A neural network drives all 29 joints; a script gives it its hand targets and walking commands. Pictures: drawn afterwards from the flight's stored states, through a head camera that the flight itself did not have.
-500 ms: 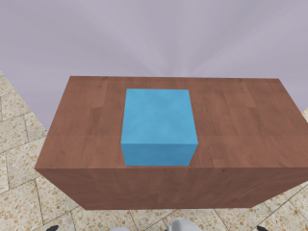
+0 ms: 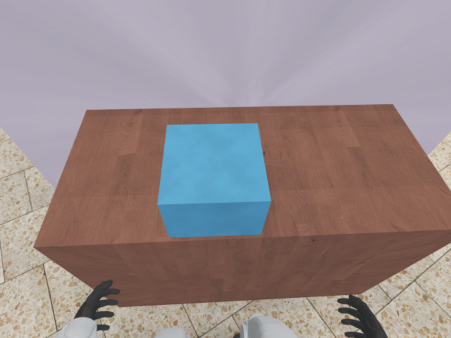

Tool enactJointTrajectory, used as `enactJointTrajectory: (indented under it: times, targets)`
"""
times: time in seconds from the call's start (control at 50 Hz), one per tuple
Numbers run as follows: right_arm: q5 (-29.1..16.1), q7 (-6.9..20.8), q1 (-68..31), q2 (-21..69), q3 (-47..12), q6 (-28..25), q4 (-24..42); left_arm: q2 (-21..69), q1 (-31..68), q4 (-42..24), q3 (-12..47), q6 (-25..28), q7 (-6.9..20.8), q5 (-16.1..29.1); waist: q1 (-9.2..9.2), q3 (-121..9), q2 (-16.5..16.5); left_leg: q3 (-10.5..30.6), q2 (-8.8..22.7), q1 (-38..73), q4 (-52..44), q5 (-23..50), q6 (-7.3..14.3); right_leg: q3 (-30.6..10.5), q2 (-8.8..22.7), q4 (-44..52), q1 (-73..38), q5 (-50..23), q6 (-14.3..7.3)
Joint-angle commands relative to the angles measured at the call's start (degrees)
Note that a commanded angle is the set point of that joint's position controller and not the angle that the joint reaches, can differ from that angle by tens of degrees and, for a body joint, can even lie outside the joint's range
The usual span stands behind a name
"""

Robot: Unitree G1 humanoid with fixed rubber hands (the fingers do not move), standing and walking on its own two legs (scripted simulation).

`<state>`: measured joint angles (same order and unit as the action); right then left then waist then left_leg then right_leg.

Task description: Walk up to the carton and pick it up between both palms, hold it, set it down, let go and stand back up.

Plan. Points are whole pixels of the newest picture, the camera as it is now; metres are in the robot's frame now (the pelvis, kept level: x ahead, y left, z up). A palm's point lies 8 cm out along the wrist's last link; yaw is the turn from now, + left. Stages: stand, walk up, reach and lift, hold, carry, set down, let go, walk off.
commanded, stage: reach and lift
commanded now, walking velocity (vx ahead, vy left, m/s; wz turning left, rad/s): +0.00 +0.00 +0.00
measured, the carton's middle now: (213, 179) +0.44 +0.02 -0.03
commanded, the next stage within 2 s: none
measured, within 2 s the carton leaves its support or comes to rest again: neither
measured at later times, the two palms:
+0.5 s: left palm (80, 320) +0.16 +0.25 -0.05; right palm out of the picture +0.13 -0.22 -0.05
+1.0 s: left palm (80, 292) +0.20 +0.24 -0.01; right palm (351, 303) +0.18 -0.20 -0.01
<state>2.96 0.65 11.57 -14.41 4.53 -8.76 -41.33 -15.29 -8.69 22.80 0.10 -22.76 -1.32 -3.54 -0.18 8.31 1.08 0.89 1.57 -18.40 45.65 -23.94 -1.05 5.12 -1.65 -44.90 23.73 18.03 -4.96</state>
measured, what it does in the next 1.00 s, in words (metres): stands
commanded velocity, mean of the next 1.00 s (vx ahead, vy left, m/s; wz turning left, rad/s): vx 0.00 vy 0.00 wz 0.00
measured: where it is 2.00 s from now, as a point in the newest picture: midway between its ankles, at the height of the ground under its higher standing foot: outside the picture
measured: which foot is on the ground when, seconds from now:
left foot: down 0.00-1.00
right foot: down 0.00-1.00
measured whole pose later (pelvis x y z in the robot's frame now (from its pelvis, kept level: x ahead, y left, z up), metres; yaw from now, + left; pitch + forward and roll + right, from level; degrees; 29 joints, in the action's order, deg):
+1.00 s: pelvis +0.02 +0.03 +0.03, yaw +0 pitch -1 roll -2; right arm -5.8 4.6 18.0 -9.4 4.5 -21.5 -25.7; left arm -8.1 -18.1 12.7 0.1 8.4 -7.7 4.5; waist -0.2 6.2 -0.1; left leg 1.0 2.3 -14.4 35.2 -19.7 -0.9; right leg 5.1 -2.7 -29.0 16.8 11.2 -3.1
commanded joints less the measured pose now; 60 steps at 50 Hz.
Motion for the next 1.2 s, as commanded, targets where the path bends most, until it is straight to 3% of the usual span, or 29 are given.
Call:
enactJointTrajectory:
  times: [0.0, 0.08, 0.1, 0.12, 0.14, 0.22, 0.24, 0.28, 0.3, 0.32, 0.4, 0.46, 0.52, 0.54, 0.6, 0.64, 0.7, 0.74, 0.76, 0.8, 0.86, 0.88, 0.92, 0.94, 0.96, 0.98, 1.0, 1.12, 1.18]
  targets:
    - [-1.46, 0.71, 4.8, -5.94, 1.46, -2.7, 17.07, -8.98, -3.16, -12.82, -10.12, 4.6, -1.33, 1.4, 2.34, -11.8, 3.83, -5.75, -0.79, -7.84, -19.34, 7.1, 2.37, -9.25, 3.44, 16.73, -28.66, -5.74, 4.88]
    - [-0.87, 1.46, 4.73, -4.83, 3.17, -2.5, 21.39, -9.14, 0.05, -16.23, -7.61, 6.89, -2.46, 3.66, 0.31, -11.43, 4.23, -4.69, -0.12, -10.51, -20.77, 2.58, 3.35, -10.39, 3.53, 18.69, -29.21, 4.55, 3.27]
    - [-2.3, 2.25, 3.4, -5.93, 3.69, -2.7, 22.26, -7.97, -0.91, -16.48, -7.22, 7.43, -2.88, 3.3, 1.33, -12.13, 1.57, -4.18, 0.18, -11.53, -21.93, 1.91, 3.29, -9.86, 3.49, 18.19, -29.38, 4.08, 2.8]
    - [-2.19, 2.9, 4.05, -6.98, 5.33, -2.37, 21.43, -5.25, -1.74, -15.41, -4.38, 7.85, -3.32, 4.35, -0.41, -11.07, -1.88, -3.7, 2.57, -16.18, -26.49, -3.28, 3.22, -6.91, 0.36, 15.17, -34.18, -1.02, 4.06]
    - [-1.4, 2.65, 4.93, -6.92, 5.48, -2.75, 22.59, -6.56, -1.78, -14.85, -5.58, 8.8, -3.2, 3.87, 0.78, -13.76, -2.27, -4.66, 2.51, -20.57, -26.32, -2.84, 4.57, -8.11, 0.43, 14.23, -39.33, -1.85, 4.37]
    - [-2.69, 2.67, 6.94, -10.63, 6.89, -4.63, 19.16, -4.07, -4.76, -15.1, -4.91, 12.24, -3.33, 3.13, -0.89, -14.18, -6.61, -3.78, 4.7, -29.28, -31.0, -5.74, 5.39, -5.98, -2.06, 9.07, -49.48, -12.16, 5.19]
    - [-3.44, 2.91, 5.57, -8.52, 4.44, -5.57, 21.46, -3.76, -4.62, -13.85, -5.17, 13.57, -3.31, 2.59, 1.13, -14.32, -4.98, -3.71, 4.04, -30.7, -29.72, -6.05, 5.99, -7.89, -2.01, 9.63, -49.88, -9.46, 5.21]
    - [-4.25, 3.06, 4.28, -10.88, 6.23, -6.58, 20.18, -2.55, -3.86, -14.62, -3.15, 14.04, -4.27, 2.64, 0.04, -13.96, -9.99, -3.23, 5.58, -31.25, -33.02, -8.32, 5.45, -5.18, -2.89, 9.1, -50.44, -11.96, 5.04]
    - [-5.01, 3.74, 5.09, -9.85, 4.79, -6.88, 20.61, -1.89, -4.78, -15.3, -3.67, 15.03, -4.73, 1.91, 2.06, -13.94, -9.63, -4.0, 4.97, -31.63, -32.67, -6.21, 5.59, -6.0, -2.55, 9.28, -49.39, -12.41, 4.92]
    - [-4.84, 3.58, 4.15, -10.32, 6.08, -6.85, 20.68, -1.52, -1.83, -17.6, -1.56, 15.99, -4.99, 3.48, -0.28, -15.41, -9.34, -2.64, 5.83, -30.66, -32.69, -9.97, 5.19, -5.12, -3.38, 8.91, -48.32, -11.21, 4.95]
    - [-6.37, 2.98, 3.14, -9.17, 4.94, -7.18, 24.43, -1.38, -4.8, -12.06, -4.09, 17.75, -4.97, 3.31, 1.58, -13.91, -2.43, -4.02, 3.5, -31.32, -31.38, -6.17, 6.59, -7.68, -2.26, 11.22, -50.85, -6.81, 5.82]
    - [-6.45, 3.0, 3.14, -5.44, 3.59, -7.89, 26.36, -1.32, -2.74, -14.24, -2.81, 20.07, -5.34, 5.01, 1.96, -14.41, 0.77, -4.7, 1.47, -21.95, -28.11, -1.92, 4.63, -10.14, 0.01, 15.61, -41.25, 1.5, 5.09]
    - [-7.89, 3.59, 5.08, -4.95, 3.16, -8.26, 26.02, -0.45, -4.57, -17.5, -1.36, 21.79, -6.13, 6.52, 3.39, -16.62, 1.2, -4.44, -0.06, -14.39, -26.82, 3.27, 3.05, -9.0, 1.61, 17.99, -33.91, -1.18, 4.24]
    - [-7.37, 3.56, 4.62, -5.39, 4.74, -8.48, 25.1, -0.15, -3.39, -17.59, -0.29, 22.59, -6.15, 7.21, 1.55, -16.36, 0.68, -3.91, 0.3, -13.59, -27.51, 0.35, 2.92, -8.07, 0.83, 17.57, -33.3, 0.07, 4.24]
    - [-9.15, 4.11, 3.76, -7.49, 4.64, -9.8, 22.75, 0.84, -4.84, -17.92, 0.22, 23.08, -6.79, 6.82, 2.31, -13.67, -1.98, -3.22, 0.85, -14.41, -29.59, -0.11, 2.42, -7.81, 0.18, 17.42, -35.42, -3.48, 3.44]
    - [-9.14, 3.73, 3.81, -5.16, 3.61, -9.85, 26.27, 1.35, -5.35, -14.76, 0.88, 23.81, -6.35, 7.74, 2.92, -13.63, 1.29, -3.89, -0.61, -11.2, -27.53, 1.09, 2.38, -9.26, 1.81, 20.12, -31.1, 2.23, 3.5]
    - [-9.97, 3.56, 4.48, -3.1, 3.16, -10.77, 29.04, 0.17, -4.32, -19.61, 3.31, 26.22, -6.94, 11.33, 2.16, -16.58, 2.68, -3.31, -1.55, -3.05, -27.06, 6.69, 1.14, -8.38, 2.21, 21.82, -26.91, -3.39, 3.68]
    - [-11.0, 3.68, 5.61, -4.63, 3.69, -12.64, 28.12, 1.82, -6.71, -21.34, 5.02, 28.27, -7.49, 9.09, 1.15, -19.42, -0.99, -2.31, -0.63, -0.38, -26.31, 11.03, -0.05, -5.29, 0.13, 18.74, -25.47, -10.36, 2.91]
    - [-12.21, 3.88, 5.65, -4.61, 2.53, -12.99, 25.44, 1.38, -8.15, -20.02, 3.95, 28.37, -7.36, 8.26, 2.75, -17.44, -2.52, -2.06, -0.31, -1.77, -26.36, 14.57, -0.48, -5.86, 0.87, 19.31, -28.47, -12.96, 2.76]
    - [-12.98, 3.9, 7.61, -4.29, 2.72, -13.73, 26.34, 2.78, -10.55, -21.58, 5.93, 29.77, -6.77, 9.64, 0.5, -18.77, -1.35, -1.98, -0.66, 4.37, -25.14, 17.62, -1.27, -6.21, 0.45, 20.23, -25.7, -15.4, 2.44]
    - [-14.23, 3.75, 8.97, -2.63, 0.01, -15.41, 29.17, 1.18, -12.27, -21.38, 4.92, 32.46, -7.15, 9.29, 2.45, -18.85, -1.2, -1.63, -1.31, 3.77, -25.5, 19.94, -1.42, -6.2, 0.35, 20.29, -27.65, -17.49, 2.91]
    - [-14.14, 3.99, 9.55, -1.54, -0.13, -15.82, 27.72, 2.89, -12.6, -20.7, 5.27, 32.46, -6.76, 9.66, 1.18, -19.11, -1.72, -1.09, -0.94, 6.5, -24.51, 21.38, -1.55, -6.58, 0.1, 20.87, -25.2, -17.87, 2.16]
    - [-13.9, 3.5, 9.9, -1.72, -1.39, -16.55, 28.78, 1.31, -12.64, -19.75, 4.55, 34.99, -6.38, 9.43, 3.06, -17.62, -0.64, -2.35, -1.77, 3.65, -23.95, 21.46, -0.88, -6.86, 0.41, 20.56, -25.78, -17.98, 3.05]
    - [-14.68, 3.51, 8.91, -2.69, 0.2, -16.56, 28.9, 2.29, -12.17, -23.03, 6.62, 35.04, -6.74, 10.17, 1.15, -20.23, -1.53, -1.44, -1.37, 6.84, -23.83, 22.15, -1.48, -6.35, 0.03, 21.02, -25.59, -18.38, 2.38]
    - [-14.75, 3.38, 8.73, -0.25, -2.62, -17.37, 30.71, 1.64, -11.94, -20.59, 5.62, 35.93, -6.63, 9.84, 3.37, -17.78, -0.48, -1.89, -1.68, 4.51, -23.98, 19.77, -0.82, -7.52, 0.68, 21.29, -25.87, -15.03, 2.45]
    - [-14.33, 3.65, 7.26, -1.99, 0.01, -17.04, 29.86, 1.13, -9.33, -21.91, 6.09, 37.09, -6.73, 12.24, 0.3, -20.15, 0.52, -1.79, -1.48, 4.7, -23.98, 16.78, -1.05, -6.62, 0.27, 21.0, -24.29, -13.07, 3.02]
    - [-14.91, 3.79, 7.21, -1.36, -0.4, -17.56, 29.27, 0.79, -10.4, -19.94, 5.4, 37.63, -7.01, 10.16, 2.32, -17.11, -2.3, -0.62, -0.77, 1.99, -24.61, 16.58, -1.84, -7.66, 1.1, 21.15, -24.44, -12.58, 2.36]
    - [-16.92, 4.33, 7.36, -1.73, -0.67, -19.0, 31.99, 1.9, -12.55, -25.02, 9.53, 40.1, -7.31, 13.04, 0.97, -21.52, -2.66, -0.66, -0.27, 6.86, -22.82, 24.12, -2.28, -6.22, -0.58, 19.8, -24.09, -18.62, 1.41]
    - [-17.65, 4.84, 2.92, -2.13, -0.82, -18.62, 32.45, 2.25, -7.03, -25.76, 9.7, 40.39, -8.31, 14.17, 1.18, -19.22, -2.9, 0.57, 0.08, 5.29, -24.54, 18.49, -2.4, -7.01, -0.22, 21.15, -23.07, -12.77, 1.0]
